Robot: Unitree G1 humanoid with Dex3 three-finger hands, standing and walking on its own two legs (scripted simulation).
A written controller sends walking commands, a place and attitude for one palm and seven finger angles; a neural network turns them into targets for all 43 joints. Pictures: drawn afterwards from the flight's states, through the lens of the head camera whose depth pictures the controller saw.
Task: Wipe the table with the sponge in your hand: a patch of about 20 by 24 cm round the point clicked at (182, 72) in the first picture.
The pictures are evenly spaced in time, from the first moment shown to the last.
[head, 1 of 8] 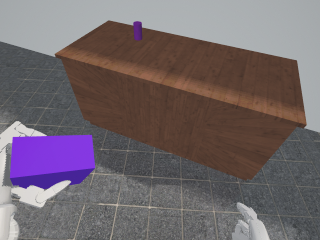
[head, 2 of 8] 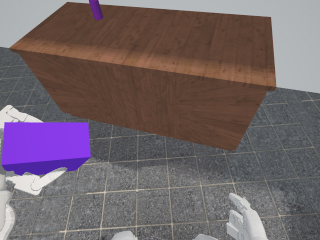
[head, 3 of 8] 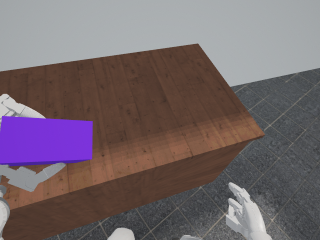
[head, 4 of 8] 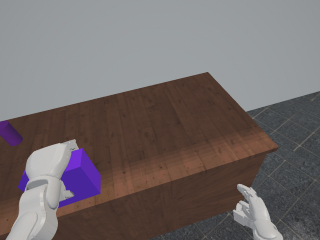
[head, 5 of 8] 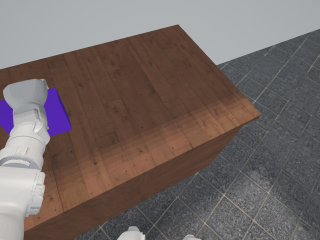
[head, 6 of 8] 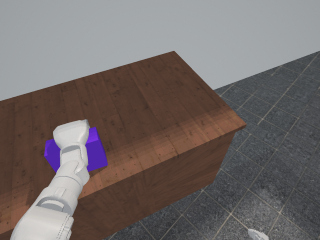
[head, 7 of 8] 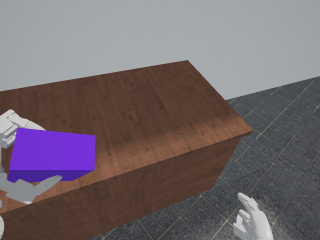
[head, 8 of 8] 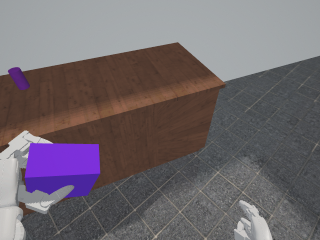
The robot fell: no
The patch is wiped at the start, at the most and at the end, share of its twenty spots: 0.00 0.95 0.95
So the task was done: yes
